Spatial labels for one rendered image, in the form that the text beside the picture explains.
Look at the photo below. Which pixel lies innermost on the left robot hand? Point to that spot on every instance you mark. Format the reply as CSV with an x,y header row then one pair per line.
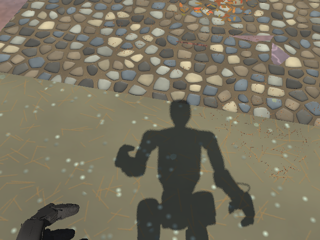
x,y
34,228

